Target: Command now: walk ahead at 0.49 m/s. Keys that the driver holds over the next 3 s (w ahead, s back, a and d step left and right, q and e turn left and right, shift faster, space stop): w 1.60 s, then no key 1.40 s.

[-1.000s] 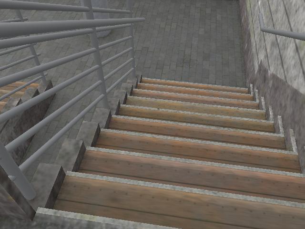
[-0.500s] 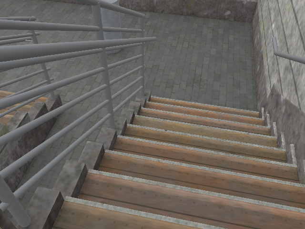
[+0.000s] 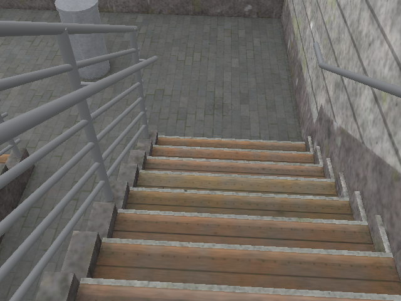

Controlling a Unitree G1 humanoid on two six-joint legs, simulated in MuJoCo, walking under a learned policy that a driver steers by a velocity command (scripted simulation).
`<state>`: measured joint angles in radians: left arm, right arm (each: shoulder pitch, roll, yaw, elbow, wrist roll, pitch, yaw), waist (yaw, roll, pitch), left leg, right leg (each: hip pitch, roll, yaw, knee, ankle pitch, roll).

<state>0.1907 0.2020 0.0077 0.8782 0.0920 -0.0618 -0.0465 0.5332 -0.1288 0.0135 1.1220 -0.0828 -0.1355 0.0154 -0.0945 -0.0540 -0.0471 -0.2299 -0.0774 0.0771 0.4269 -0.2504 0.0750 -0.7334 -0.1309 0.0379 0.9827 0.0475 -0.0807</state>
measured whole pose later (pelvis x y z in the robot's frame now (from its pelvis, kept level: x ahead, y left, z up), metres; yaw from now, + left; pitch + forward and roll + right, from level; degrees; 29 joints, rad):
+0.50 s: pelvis +0.27 -0.10 -0.17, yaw +0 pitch +2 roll -1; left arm 0.47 0.20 0.01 1.09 0.09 -0.11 -0.02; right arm 0.38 -0.23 0.00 0.97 -0.08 -0.07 0.06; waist 0.00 0.06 -0.04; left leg -0.90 0.11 -0.06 1.53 0.00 0.12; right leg -0.29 0.04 -0.10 0.56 -0.33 -0.07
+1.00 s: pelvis +0.56 -0.04 -0.33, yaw +0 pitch +1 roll +1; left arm 0.41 0.20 -0.01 1.03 0.08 -0.08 -0.06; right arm 0.36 -0.23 0.00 1.04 -0.10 -0.08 0.06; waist 0.03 -0.01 -0.04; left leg -0.28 -0.06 0.09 0.52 -0.26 0.10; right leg -0.65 -0.06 0.05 1.64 -0.33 -0.10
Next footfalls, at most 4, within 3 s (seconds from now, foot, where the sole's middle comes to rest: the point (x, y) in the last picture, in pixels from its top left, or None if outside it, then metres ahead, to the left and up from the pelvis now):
0.30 right None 0.29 -0.18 -0.94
0.86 left None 0.61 0.03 -1.10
1.36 right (221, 260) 0.89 -0.17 -1.26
1.82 left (172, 231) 1.16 0.06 -1.42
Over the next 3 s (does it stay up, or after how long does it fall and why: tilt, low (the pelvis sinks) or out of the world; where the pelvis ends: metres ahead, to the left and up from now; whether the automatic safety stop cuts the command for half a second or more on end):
stays up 1.14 -0.04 -0.66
